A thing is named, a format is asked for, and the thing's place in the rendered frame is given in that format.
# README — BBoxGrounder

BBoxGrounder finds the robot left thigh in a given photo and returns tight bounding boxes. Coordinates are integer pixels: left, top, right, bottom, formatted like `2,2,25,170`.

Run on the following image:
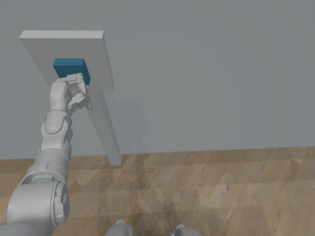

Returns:
104,223,133,236

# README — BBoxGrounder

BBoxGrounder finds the left robot hand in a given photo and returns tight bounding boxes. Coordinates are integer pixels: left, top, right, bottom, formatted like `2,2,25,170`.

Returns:
49,73,93,118

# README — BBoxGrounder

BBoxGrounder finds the robot left forearm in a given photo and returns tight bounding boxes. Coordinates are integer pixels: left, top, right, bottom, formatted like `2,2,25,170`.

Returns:
6,110,73,223

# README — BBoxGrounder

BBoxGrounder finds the robot right shin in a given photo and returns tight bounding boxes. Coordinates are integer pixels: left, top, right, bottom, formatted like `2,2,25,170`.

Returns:
175,224,185,229

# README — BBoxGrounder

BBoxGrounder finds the panel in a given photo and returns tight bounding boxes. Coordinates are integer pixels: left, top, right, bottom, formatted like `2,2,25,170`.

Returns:
19,30,122,166

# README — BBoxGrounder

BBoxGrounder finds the left robot upper arm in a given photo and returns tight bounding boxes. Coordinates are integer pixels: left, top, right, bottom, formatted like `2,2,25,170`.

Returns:
0,180,70,236

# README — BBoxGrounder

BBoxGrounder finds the button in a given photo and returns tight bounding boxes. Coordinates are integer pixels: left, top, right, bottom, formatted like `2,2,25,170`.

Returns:
53,58,91,86

